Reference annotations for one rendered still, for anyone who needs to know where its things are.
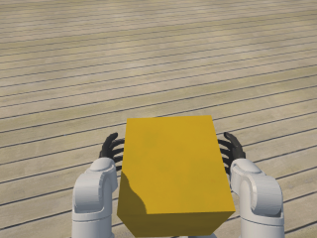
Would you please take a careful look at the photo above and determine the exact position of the left robot hand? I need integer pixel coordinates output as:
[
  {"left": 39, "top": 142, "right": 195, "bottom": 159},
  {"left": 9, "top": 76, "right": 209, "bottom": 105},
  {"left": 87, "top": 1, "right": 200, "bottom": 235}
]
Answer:
[{"left": 98, "top": 132, "right": 125, "bottom": 172}]

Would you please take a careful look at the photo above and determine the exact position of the robot right forearm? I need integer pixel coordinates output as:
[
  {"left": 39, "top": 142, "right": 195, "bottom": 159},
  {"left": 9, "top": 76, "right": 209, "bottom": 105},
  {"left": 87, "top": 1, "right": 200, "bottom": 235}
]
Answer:
[{"left": 229, "top": 158, "right": 285, "bottom": 238}]

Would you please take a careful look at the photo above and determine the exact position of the carton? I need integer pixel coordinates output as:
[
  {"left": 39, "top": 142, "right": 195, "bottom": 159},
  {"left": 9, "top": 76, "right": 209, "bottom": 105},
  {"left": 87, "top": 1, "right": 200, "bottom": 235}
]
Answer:
[{"left": 117, "top": 115, "right": 236, "bottom": 238}]

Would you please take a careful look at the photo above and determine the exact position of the right robot hand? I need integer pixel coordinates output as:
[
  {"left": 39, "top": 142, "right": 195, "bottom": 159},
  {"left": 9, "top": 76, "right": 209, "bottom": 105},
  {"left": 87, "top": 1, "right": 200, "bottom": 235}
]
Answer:
[{"left": 217, "top": 132, "right": 246, "bottom": 175}]

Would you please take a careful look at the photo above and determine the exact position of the robot left forearm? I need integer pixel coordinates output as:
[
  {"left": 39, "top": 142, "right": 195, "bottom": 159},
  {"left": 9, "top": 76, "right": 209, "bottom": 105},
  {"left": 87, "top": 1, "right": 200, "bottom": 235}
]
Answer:
[{"left": 71, "top": 157, "right": 118, "bottom": 238}]

